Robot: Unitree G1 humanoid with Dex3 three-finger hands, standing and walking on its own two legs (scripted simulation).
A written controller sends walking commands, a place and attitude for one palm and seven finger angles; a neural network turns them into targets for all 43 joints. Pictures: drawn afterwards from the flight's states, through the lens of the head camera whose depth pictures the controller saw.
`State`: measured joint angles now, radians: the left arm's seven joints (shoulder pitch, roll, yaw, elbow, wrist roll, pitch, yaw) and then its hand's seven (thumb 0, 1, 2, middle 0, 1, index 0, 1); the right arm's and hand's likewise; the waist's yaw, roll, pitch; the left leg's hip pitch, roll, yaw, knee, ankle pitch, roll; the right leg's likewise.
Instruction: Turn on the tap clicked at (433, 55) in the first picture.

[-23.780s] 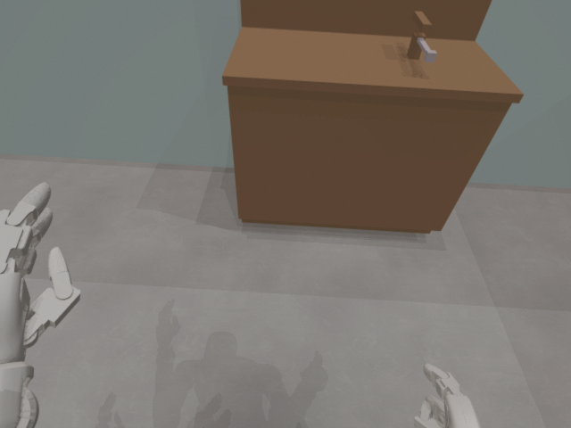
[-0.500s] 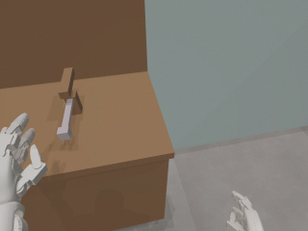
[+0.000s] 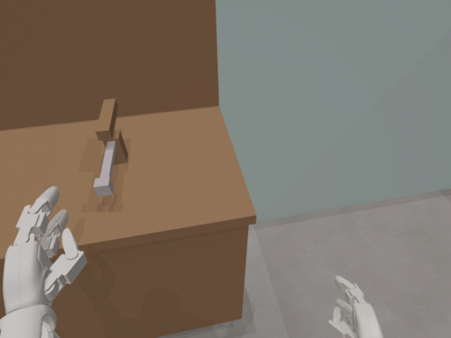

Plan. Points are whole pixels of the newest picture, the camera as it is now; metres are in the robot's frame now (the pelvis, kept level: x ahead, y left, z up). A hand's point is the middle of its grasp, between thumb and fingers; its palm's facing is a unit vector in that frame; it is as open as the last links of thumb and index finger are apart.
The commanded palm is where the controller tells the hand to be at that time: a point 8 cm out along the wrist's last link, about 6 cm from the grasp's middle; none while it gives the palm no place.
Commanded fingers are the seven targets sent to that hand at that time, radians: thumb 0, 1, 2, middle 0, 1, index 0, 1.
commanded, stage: turn the palm inward beside the body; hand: left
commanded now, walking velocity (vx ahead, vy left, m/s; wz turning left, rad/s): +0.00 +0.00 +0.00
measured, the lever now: (103, 186) +0.35 +0.29 +0.09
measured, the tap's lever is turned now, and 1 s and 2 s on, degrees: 0 0 0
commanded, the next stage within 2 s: reach beside the lever's end, fingers flat in 0.52 s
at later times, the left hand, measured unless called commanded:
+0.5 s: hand (104, 238) +0.21 +0.20 +0.14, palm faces +0.49 -0.86 -0.14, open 7.4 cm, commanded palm +0.16 +0.25 +0.15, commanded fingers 0.00 0.90 0.90 -0.20 -0.30 -0.20 -0.30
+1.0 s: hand (103, 231) +0.23 +0.22 +0.13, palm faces +0.49 -0.86 -0.14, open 7.4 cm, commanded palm +0.18 +0.26 +0.14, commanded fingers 0.00 0.90 0.90 -0.20 -0.30 -0.20 -0.30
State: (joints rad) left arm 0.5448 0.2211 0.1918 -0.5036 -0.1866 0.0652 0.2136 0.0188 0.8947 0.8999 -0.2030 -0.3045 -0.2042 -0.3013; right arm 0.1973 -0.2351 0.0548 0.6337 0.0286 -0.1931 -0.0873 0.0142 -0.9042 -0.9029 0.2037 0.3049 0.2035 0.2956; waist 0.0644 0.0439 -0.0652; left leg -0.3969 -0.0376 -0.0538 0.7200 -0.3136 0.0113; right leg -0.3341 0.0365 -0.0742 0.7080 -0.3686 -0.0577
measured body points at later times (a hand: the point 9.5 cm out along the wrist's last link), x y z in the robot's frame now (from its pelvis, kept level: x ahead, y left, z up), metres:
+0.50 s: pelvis +0.03 -0.02 +0.00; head +0.01 -0.05 +0.45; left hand +0.18 +0.25 +0.15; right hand +0.22 -0.25 -0.07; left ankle +0.04 +0.11 -0.72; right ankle +0.01 -0.08 -0.72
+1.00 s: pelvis +0.02 -0.02 +0.00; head +0.01 -0.05 +0.45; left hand +0.19 +0.26 +0.14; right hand +0.21 -0.25 -0.08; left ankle +0.04 +0.11 -0.72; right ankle +0.01 -0.08 -0.72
